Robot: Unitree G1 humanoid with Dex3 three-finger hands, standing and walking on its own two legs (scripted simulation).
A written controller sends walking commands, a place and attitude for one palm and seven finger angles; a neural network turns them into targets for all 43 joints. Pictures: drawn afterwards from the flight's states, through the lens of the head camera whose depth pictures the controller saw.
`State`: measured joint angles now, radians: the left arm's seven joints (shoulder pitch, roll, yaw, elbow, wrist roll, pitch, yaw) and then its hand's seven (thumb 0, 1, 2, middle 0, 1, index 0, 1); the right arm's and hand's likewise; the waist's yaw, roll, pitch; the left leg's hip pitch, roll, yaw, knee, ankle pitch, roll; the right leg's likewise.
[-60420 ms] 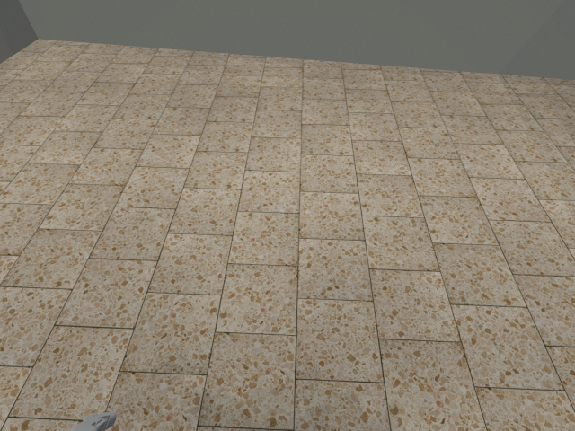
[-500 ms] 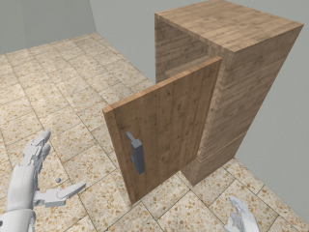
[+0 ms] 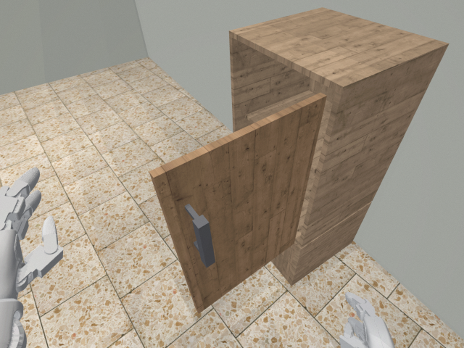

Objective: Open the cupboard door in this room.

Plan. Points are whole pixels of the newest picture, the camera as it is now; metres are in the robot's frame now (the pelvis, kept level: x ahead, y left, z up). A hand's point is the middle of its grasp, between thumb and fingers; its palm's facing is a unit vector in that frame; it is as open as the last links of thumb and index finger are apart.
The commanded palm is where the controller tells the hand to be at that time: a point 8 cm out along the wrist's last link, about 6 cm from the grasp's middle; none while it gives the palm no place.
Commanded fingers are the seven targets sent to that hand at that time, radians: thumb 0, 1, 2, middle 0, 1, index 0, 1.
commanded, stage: draw the hand back to the body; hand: left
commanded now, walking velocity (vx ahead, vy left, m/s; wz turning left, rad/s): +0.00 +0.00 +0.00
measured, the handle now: (199, 235) +0.32 +0.12 +0.00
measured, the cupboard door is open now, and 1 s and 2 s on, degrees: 93 93 93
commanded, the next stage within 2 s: step back with the hand held close in 0.22 s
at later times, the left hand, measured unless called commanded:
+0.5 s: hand (62, 246) +0.19 +0.25 +0.16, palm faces +0.42 -0.78 -0.47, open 7.4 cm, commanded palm +0.13 +0.29 +0.17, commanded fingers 0.00 0.90 0.90 -0.20 -0.30 -0.20 -0.30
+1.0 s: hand (9, 299) +0.12 +0.29 +0.15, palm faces +0.41 -0.75 -0.51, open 7.4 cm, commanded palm +0.06 +0.33 +0.17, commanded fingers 0.00 0.90 0.90 -0.20 -0.30 -0.20 -0.30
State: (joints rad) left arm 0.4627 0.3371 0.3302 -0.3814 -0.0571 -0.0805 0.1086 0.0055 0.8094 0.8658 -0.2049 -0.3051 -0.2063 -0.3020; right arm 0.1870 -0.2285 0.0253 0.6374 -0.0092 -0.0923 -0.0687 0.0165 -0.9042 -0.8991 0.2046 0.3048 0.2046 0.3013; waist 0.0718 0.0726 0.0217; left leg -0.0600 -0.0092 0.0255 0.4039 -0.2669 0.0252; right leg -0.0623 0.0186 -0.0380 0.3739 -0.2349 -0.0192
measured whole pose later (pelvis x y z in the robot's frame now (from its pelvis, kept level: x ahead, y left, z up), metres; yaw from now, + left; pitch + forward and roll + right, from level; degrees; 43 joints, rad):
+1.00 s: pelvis -0.08 +0.02 -0.01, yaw +1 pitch +0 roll -1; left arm 0.54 0.42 0.42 -0.50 0.01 -0.21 0.15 0.01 0.89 0.90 -0.21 -0.31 -0.21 -0.30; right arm 0.23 -0.22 0.00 0.54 0.00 -0.06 -0.10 0.02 -0.90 -0.90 0.20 0.30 0.20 0.30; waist 0.00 0.00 0.04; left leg -0.36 -0.04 0.04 0.57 -0.21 0.07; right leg -0.34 0.02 0.03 0.57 -0.21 0.02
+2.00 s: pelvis -0.19 +0.05 -0.02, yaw +0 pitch +0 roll -5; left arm 0.54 0.46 0.43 -0.50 -0.06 -0.27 0.14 0.01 0.89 0.90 -0.21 -0.31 -0.21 -0.30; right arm 0.21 -0.22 -0.01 0.64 -0.01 -0.10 -0.09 0.02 -0.90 -0.90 0.20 0.30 0.20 0.30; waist 0.00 0.01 0.03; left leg -0.48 0.01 0.03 0.45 0.02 0.07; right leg -0.17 0.09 0.04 0.50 -0.35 -0.01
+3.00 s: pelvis -0.36 +0.10 -0.01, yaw -3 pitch -1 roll +1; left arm 0.53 0.44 0.44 -0.49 -0.03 -0.18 0.15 0.01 0.89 0.90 -0.21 -0.31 -0.21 -0.30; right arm 0.26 -0.16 0.01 0.66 -0.02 -0.17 -0.08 0.02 -0.91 -0.90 0.20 0.30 0.20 0.30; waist -0.04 -0.05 0.00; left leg -0.29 0.04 0.07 0.55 -0.23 -0.01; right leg -0.28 0.00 -0.06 0.74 -0.47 0.00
